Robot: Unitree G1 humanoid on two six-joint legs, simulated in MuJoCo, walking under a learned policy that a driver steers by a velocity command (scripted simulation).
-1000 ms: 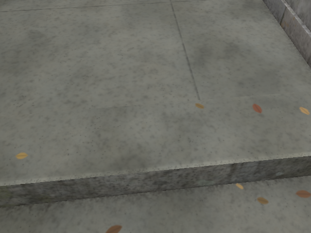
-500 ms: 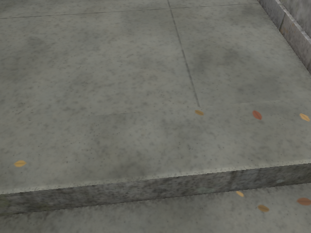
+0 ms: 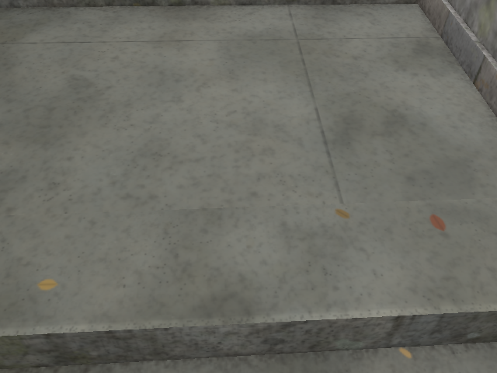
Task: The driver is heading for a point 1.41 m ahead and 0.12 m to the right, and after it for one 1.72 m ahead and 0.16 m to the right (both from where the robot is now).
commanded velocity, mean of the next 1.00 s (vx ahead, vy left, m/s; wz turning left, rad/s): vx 0.46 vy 0.00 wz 0.00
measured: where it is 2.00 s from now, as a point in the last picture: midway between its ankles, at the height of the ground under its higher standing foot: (288, 138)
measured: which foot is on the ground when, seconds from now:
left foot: down 0.00-0.40, up 0.42-0.88, down 0.90-1.00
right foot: up 0.00-0.34, down 0.36-0.92, up 0.94-1.00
